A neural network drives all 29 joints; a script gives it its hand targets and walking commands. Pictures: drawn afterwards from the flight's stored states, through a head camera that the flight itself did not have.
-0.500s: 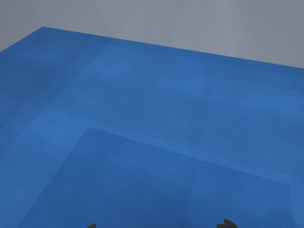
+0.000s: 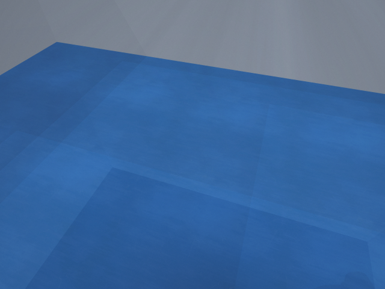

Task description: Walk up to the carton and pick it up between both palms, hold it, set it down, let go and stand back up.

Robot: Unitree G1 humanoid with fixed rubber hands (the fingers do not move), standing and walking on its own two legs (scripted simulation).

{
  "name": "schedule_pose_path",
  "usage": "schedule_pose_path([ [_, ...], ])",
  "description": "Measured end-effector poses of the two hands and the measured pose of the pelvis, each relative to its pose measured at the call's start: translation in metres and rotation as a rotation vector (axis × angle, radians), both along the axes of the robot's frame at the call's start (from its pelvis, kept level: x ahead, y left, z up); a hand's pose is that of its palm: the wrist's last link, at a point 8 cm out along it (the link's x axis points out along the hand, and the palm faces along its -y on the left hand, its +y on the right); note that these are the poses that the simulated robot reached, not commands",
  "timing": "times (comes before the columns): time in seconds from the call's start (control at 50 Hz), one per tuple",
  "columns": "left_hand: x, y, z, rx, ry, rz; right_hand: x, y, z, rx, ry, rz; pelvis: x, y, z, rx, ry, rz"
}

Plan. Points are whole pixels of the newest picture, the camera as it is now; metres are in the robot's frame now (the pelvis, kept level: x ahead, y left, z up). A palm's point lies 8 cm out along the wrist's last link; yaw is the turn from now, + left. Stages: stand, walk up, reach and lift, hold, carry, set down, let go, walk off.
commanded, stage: stand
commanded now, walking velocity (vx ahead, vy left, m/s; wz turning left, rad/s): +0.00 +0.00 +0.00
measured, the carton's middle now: out of the picture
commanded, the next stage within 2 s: none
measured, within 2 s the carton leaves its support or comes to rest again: neither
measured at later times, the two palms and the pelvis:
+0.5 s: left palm out of the picture +0.00 +0.21 -0.14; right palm out of the picture +0.00 -0.21 -0.14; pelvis +0.00 +0.00 +0.01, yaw +0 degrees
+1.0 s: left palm out of the picture -0.03 +0.19 -0.14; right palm out of the picture -0.03 -0.19 -0.14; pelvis -0.01 +0.00 +0.01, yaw +0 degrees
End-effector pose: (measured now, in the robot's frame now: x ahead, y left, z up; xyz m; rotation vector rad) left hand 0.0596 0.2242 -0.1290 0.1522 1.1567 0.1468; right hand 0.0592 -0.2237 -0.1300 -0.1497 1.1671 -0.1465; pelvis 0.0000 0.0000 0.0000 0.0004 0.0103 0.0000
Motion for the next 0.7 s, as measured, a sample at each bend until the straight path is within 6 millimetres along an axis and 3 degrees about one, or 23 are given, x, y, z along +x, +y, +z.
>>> schedule_pose_path([
  [0.7,-0.077,-0.025,-0.010,-0.056,0.259,0.077,-0.076,0.024,-0.009,0.054,0.254,-0.077,0.000,0.000,0.011,0.000,-0.044,-0.001],
])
